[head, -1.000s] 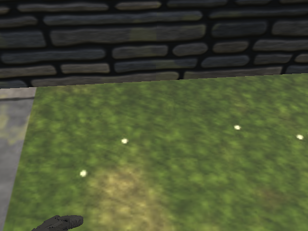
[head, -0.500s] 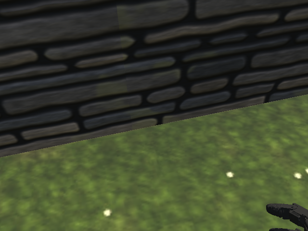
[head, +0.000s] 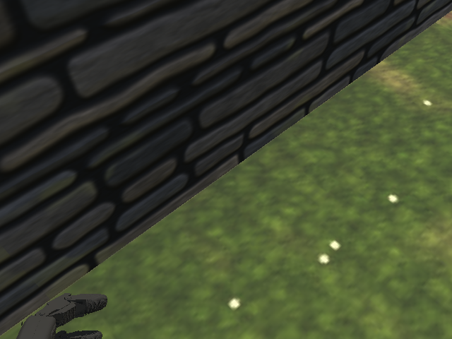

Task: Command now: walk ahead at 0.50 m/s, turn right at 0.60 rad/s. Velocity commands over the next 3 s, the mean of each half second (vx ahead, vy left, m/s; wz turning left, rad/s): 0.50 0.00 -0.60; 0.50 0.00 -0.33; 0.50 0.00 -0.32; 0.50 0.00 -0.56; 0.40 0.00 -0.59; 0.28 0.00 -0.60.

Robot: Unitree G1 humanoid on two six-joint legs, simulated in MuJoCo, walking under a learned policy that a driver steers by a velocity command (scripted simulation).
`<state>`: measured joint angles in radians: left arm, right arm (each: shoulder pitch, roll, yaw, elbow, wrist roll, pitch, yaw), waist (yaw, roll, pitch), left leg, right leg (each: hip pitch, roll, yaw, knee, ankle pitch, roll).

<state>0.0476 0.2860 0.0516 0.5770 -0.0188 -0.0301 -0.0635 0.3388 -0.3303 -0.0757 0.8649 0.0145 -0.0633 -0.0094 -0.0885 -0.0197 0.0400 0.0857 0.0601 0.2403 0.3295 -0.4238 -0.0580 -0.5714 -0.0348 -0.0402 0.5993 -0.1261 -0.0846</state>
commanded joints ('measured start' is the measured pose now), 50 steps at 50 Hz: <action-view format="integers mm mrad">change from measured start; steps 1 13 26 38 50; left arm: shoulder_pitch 363 160 273 -9 374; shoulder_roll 215 198 74 66 289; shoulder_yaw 100 58 2 -20 66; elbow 27 1 -20 -98 43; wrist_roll -3 11 1 29 33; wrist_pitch -6 -41 -34 -3 5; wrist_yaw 14 65 50 17 45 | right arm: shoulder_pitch -36 -149 125 29 182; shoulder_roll -165 -81 -314 -180 -69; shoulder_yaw -24 34 -44 -11 33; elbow -74 -209 -109 -77 -73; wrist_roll -5 -50 -55 -1 -19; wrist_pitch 7 -26 -61 -54 -81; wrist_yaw -18 10 7 -15 8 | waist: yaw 263 52 19 48 203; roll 75 -42 377 114 -316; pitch -211 -62 -277 -1 -421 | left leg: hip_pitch -238 -644 198 -175 -882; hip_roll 171 25 375 207 -6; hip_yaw -21 -293 -1018 -341 -282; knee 527 531 -47 -211 1019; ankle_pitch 959 294 -81 352 -151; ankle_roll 94 -23 308 213 34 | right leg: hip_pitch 570 272 -172 -97 980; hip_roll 89 -71 154 8 -283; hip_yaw -5 317 224 122 773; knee -47 -364 573 246 -251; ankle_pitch -13 244 -481 48 -19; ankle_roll -99 -198 53 94 -259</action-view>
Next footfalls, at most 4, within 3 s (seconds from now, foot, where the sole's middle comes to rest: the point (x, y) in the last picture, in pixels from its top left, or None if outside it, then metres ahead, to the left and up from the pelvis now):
0.02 right None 0.18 -0.10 -0.76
0.48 left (197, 335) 0.46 0.08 -0.76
0.96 right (326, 286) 0.57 -0.31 -0.76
1.40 left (291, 205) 0.86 -0.26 -0.76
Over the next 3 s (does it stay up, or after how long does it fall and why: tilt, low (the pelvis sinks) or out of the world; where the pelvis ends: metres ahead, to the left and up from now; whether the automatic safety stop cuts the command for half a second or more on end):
stays up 0.91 -0.99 0.03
